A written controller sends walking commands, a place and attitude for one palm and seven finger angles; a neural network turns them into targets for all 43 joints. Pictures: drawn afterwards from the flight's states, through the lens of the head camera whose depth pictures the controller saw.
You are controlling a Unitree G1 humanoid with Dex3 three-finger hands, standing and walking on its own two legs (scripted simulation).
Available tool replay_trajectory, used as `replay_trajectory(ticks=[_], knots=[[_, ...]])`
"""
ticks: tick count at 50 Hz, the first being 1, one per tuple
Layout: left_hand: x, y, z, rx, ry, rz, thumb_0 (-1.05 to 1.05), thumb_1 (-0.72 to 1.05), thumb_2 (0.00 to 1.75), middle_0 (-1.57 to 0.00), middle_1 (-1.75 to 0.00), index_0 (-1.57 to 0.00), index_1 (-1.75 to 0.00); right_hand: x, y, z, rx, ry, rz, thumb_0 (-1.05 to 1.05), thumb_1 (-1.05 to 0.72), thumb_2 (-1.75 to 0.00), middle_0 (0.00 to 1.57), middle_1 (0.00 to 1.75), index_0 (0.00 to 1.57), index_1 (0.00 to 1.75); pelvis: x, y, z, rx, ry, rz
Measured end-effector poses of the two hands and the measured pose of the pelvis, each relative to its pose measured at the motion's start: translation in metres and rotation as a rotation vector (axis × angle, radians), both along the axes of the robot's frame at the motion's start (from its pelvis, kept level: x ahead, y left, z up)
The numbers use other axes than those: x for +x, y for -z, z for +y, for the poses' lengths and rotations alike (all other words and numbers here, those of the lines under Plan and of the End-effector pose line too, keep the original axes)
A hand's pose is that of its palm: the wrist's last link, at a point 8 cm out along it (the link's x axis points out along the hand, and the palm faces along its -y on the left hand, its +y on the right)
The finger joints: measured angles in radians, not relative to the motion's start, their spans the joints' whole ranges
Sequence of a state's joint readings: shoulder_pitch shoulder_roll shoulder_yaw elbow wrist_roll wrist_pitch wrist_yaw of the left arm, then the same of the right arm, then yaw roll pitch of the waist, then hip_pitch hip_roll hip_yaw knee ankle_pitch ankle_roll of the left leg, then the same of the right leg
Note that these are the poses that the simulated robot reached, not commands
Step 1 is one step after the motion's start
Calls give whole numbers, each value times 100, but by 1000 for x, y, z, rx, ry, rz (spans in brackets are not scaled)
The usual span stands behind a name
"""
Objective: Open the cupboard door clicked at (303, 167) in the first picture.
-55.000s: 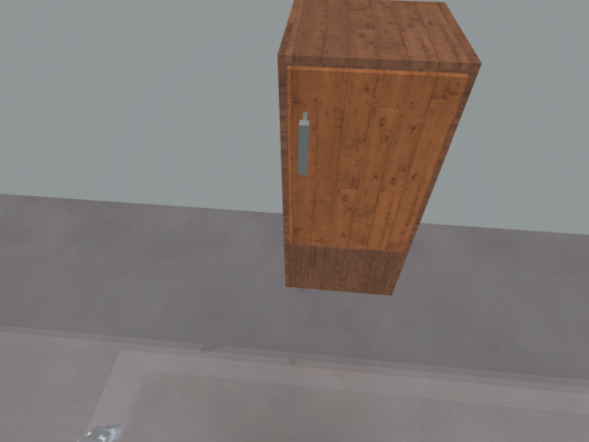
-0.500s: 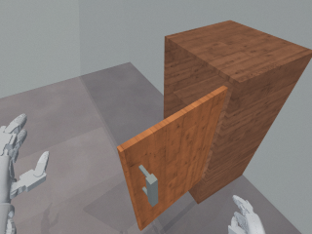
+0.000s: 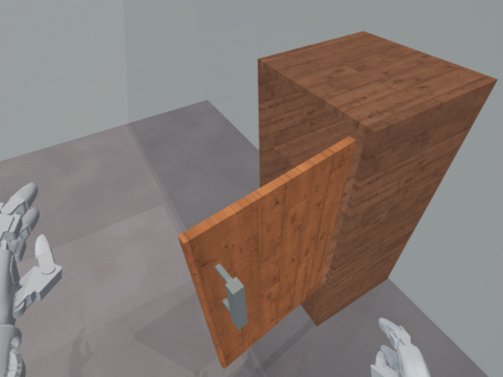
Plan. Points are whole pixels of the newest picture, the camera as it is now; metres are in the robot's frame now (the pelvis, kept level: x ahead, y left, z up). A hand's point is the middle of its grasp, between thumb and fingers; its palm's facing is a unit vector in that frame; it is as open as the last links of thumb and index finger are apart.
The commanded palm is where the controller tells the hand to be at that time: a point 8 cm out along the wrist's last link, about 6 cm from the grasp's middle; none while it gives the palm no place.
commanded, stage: step back with the hand held close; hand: left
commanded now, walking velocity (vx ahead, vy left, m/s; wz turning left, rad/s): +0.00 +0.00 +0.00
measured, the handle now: (230, 296) +0.27 +0.08 -0.04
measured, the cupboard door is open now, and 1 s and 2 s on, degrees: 98 98 98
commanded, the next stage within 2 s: stop stepping back and stand still in 1.42 s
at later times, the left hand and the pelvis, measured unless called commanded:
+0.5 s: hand (28, 291) +0.16 +0.28 +0.15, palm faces +0.38 -0.77 -0.52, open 7.4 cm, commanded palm +0.10 +0.32 +0.17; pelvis -0.05 +0.02 -0.01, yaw -2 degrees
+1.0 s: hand out of the picture +0.08 +0.29 +0.16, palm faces +0.49 -0.70 -0.52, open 7.4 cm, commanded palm +0.02 +0.32 +0.17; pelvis -0.12 +0.02 -0.03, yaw +1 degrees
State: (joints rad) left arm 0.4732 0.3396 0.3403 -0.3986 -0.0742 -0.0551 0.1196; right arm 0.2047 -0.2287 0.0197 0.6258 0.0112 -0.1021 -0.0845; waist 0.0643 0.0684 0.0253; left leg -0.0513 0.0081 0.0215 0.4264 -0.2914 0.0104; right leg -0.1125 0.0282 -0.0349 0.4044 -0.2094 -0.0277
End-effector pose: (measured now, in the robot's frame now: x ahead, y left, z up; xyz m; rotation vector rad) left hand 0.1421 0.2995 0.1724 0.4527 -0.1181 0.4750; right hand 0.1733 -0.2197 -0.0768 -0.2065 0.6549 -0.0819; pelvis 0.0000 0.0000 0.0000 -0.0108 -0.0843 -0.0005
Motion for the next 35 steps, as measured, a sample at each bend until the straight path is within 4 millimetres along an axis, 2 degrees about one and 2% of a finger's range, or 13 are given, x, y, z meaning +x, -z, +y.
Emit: replay_trajectory(ticks=[8,16,25,35], knots=[[7,-4,4,56,24,-2,2,89,89,-21,-30,-21,-30,-8,-1,-6,-5,26,25,2,-90,-90,20,30,20,30,-9,-1,2,-9,9,46],[8,1,3,105,116,67,2,89,89,-21,-30,-21,-30,-35,1,-17,-31,126,84,2,-90,-90,20,30,20,30,-23,0,14,4,25,84],[-24,-5,20,151,105,11,2,89,89,-21,-30,-22,-30,-66,-1,-9,-49,149,81,2,-90,-90,20,30,20,30,-49,6,23,15,29,72],[-64,7,24,134,58,-68,2,89,89,-21,-30,-21,-30,-96,7,4,-57,94,47,2,-90,-90,20,30,20,30,-83,18,26,8,15,59]])
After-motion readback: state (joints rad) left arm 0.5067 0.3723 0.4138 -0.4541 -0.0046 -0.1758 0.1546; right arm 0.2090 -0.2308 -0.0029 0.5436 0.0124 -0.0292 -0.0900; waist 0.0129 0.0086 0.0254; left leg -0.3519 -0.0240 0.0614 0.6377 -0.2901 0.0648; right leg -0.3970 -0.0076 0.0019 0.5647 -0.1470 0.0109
